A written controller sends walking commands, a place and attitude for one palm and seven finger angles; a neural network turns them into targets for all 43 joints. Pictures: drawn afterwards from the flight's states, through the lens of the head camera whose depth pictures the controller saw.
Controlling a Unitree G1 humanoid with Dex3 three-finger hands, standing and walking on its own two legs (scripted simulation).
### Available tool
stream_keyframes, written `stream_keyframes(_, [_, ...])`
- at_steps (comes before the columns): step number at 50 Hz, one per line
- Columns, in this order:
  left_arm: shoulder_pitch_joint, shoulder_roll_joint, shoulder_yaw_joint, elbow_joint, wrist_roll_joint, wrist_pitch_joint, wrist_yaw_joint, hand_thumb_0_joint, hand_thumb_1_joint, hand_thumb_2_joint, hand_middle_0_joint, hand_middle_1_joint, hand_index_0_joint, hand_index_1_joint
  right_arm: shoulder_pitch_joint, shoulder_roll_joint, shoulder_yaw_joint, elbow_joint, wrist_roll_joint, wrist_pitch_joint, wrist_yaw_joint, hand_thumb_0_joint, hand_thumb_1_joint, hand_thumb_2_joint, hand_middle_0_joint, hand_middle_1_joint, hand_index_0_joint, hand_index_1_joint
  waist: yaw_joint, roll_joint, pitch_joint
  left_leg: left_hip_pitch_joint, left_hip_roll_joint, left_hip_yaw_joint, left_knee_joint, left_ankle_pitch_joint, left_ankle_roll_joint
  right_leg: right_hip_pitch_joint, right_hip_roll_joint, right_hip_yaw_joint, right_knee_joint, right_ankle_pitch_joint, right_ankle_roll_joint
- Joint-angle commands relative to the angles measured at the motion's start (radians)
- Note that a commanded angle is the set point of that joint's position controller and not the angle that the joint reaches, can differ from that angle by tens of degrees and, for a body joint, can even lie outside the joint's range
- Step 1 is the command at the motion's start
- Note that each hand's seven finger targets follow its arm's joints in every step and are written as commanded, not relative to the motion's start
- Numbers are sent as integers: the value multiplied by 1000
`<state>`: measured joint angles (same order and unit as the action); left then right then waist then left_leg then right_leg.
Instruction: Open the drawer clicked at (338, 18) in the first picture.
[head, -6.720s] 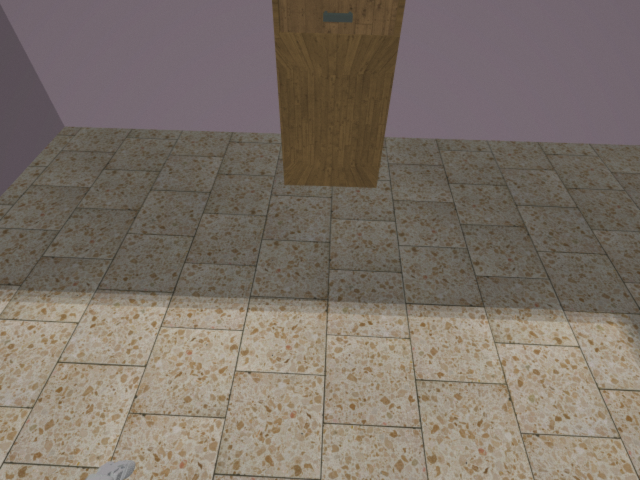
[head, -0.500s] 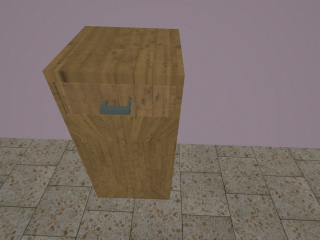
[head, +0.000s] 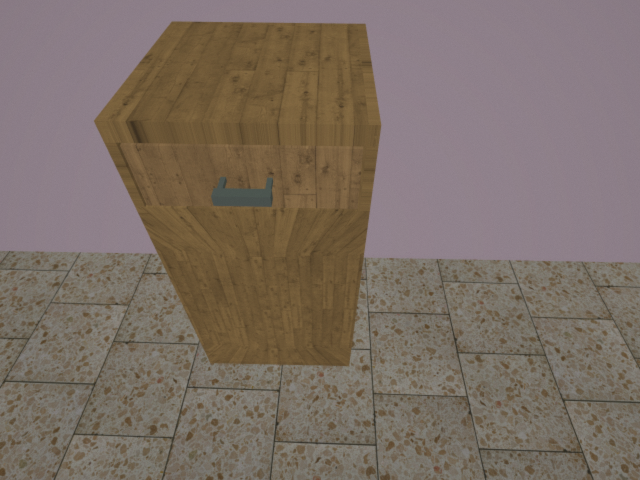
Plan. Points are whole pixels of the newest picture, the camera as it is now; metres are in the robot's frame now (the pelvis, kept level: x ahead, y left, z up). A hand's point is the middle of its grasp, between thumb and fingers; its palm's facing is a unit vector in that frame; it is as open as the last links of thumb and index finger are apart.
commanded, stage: look again from close up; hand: left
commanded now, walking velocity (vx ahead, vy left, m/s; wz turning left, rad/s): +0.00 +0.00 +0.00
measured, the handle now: (244, 189) +0.58 +0.16 +0.02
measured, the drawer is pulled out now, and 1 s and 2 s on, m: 0.00 0.00 0.00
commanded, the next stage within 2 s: raise the hand with hooked fingers in 0.62 s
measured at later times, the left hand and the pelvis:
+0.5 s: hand out of the picture +0.00 +0.16 -0.17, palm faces +0.02 -0.98 -0.20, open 7.4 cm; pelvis +0.01 +0.00 +0.01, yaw +0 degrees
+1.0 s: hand (196, 387) +0.23 +0.17 -0.01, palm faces +0.03 -0.51 -0.86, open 7.8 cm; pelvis +0.02 -0.01 -0.01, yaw -1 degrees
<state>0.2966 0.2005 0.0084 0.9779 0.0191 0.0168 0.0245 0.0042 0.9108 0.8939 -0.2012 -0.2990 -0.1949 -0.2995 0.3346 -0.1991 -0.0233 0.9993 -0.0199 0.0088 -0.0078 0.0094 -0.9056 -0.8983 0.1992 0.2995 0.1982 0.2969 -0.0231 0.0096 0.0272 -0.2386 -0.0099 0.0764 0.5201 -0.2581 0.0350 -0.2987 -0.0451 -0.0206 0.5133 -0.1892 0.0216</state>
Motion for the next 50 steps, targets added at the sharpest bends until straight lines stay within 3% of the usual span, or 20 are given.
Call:
stream_keyframes(1, [17, 102, 20, -43, -3, -23, 12, 0, 900, 900, -200, -300, -200, -300, 14, -105, -18, -33, 2, -20, -8, 0, -900, -900, 200, 300, 200, 300, 10, -14, 23, -79, 113, -140, -192, -104, 4, 45, -55, 76, -114, -76, -39])
stream_keyframes(14, [56, 67, 12, 13, -1, -30, 19, 0, 900, 900, -200, -300, -200, -300, 22, -68, -13, 27, 6, -14, -8, 0, -900, -900, 200, 300, 200, 300, 8, -8, 61, -64, 104, -128, -202, -109, -4, 30, -56, 81, -164, -93, -34])
stream_keyframes(25, [78, 38, 9, 55, -4, -38, 22, 0, 900, 900, -200, -300, -200, -300, 32, -51, -4, 64, 10, -23, -14, 0, -900, -900, 200, 300, 200, 300, 12, 5, 31, -25, 113, -117, -211, -20, -7, 73, -59, 69, -154, 7, -34])
stream_keyframes(30, [90, 29, 7, 72, -5, -41, 25, 0, 900, 900, -200, -300, -200, -300, 40, -43, -1, 82, 12, -28, -17, 0, -900, -900, 200, 300, 200, 300, 13, -19, 14, 4, 113, -104, -199, 53, -7, 100, -65, 67, -151, 68, -35])
stream_keyframes(35, [91, 24, 3, 84, -5, -38, 26, 0, 900, 900, -200, -300, -200, -300, 39, -36, 3, 94, 12, -22, -18, 0, -900, -900, 200, 300, 200, 300, 15, -6, 69, -19, 112, -109, -222, -8, -12, 77, -59, 70, -168, 13, -34])
stream_keyframes(36, [135, 57, -3, 120, 7, -49, 56, 0, 900, 900, -200, -300, -200, -300, -65, -62, 12, 22, 12, -41, -9, 0, -900, -900, 200, 300, 200, 300, 60, -73, 93, -68, 132, -61, -39, 78, -35, 72, -94, 70, -112, 213, -41])
stream_keyframes(37, [-666, 294, -68, -1405, 112, -226, 50, 0, 877, 890, -202, -315, -202, -315, -88, -196, 35, -353, 85, -175, -65, 0, -900, -900, 200, 300, 200, 300, -47, 208, -407, 193, 23, -62, -183, 76, 3, 178, 30, 98, -26, 49, -57])
stream_keyframes(38, [-233, 279, 2, -1118, 134, -141, 141, 0, 853, 880, -203, -330, -203, -330, -194, -155, 26, -288, 77, -284, -111, 0, -900, -900, 200, 300, 200, 300, 50, 303, -294, 149, 45, -60, -199, 19, -13, 95, 45, -7, 44, -79, -83])
stream_keyframes(39, [-157, 164, -32, -1060, 90, -69, 200, 0, 830, 870, -205, -345, -205, -345, -167, -146, 0, -237, 91, -328, -116, 0, -900, -900, 200, 300, 200, 300, 25, 261, -197, 29, 49, -66, -215, -130, -38, 45, 52, -49, 51, -146, -65])
stream_keyframes(40, [148, -14, -146, -869, 132, 35, 210, 0, 807, 860, -207, -360, -207, -360, -135, -81, 15, -238, 104, -336, -112, 0, -900, -900, 200, 300, 200, 300, 30, 152, -111, -25, 44, -75, -213, -179, -28, 4, 52, -56, 26, -139, -53])
stream_keyframes(41, [-30, 7, -181, -1116, 148, 28, 210, 0, 783, 850, -208, -375, -208, -375, -158, -115, 15, -321, 105, -357, -106, 0, -900, -900, 200, 300, 200, 300, 10, 128, -12, -77, 38, -102, -203, -208, -27, -28, 44, -41, 11, -143, -48])
stream_keyframes(42, [9, 44, -169, -1136, 246, 22, 229, 0, 760, 840, -210, -390, -210, -390, -175, -143, 3, -333, 84, -370, -106, 0, -900, -900, 200, 300, 200, 300, 7, 79, -33, -79, 40, -113, -173, -234, -22, -69, 51, -18, 9, -181, -52])
stream_keyframes(43, [17, 58, -191, -1132, 334, 13, 253, 0, 737, 830, -212, -405, -212, -405, -191, -159, 10, -360, 60, -377, -98, 0, -900, -900, 200, 300, 200, 300, -11, 5, 35, -132, 24, -130, -137, -244, -15, -130, 57, -12, 16, -217, -56])
stream_keyframes(45, [87, 74, -178, -1051, 519, 23, 294, 0, 690, 810, -215, -435, -215, -435, -184, -168, -12, -437, 23, -348, -69, 0, -900, -900, 200, 300, 200, 300, 0, -153, 53, -191, -6, -131, -67, -207, -15, -189, 63, 1, 16, -309, -61])
stream_keyframes(46, [221, 72, -161, -1009, 601, 25, 311, 0, 667, 800, -217, -450, -217, -450, -212, -172, -31, -485, 2, -321, -51, 0, -900, -900, 200, 300, 200, 300, 46, -188, 57, -201, -20, -108, -35, -179, -20, -186, 63, 14, -5, -370, -65])
stream_keyframes(47, [342, 67, -155, -965, 674, 24, 325, 0, 643, 790, -218, -465, -218, -465, -233, -174, -38, -522, -14, -281, -29, 0, -900, -900, 200, 300, 200, 300, 75, -238, 59, -222, -28, -90, -14, -151, -24, -186, 65, 40, -23, -403, -71])
stream_keyframes(48, [442, 67, -142, -929, 740, 20, 331, 0, 620, 780, -220, -480, -220, -480, -252, -171, -41, -543, -22, -231, -11, 0, -900, -900, 200, 300, 200, 300, 103, -280, 60, -239, -31, -69, 6, -99, -28, -169, 67, 66, -31, -373, -78])
stream_keyframes(49, [517, 103, -86, -911, 798, 6, 331, 0, 597, 770, -222, -495, -222, -495, -262, -167, -50, -556, -19, -177, 10, 0, -900, -900, 200, 300, 200, 300, 147, -273, 4, -256, -34, -55, 13, -29, -33, -112, 67, 101, -18, -291, -88])
stream_keyframes(50, [509, 113, -81, -955, 848, -10, 330, 0, 573, 760, -223, -510, -223, -510, -296, -159, -40, -582, -19, -122, 26, 0, -900, -900, 200, 300, 200, 300, 163, -279, -29, -267, -36, -42, 21, 18, -37, -73, 60, 106, 20, -188, -95])
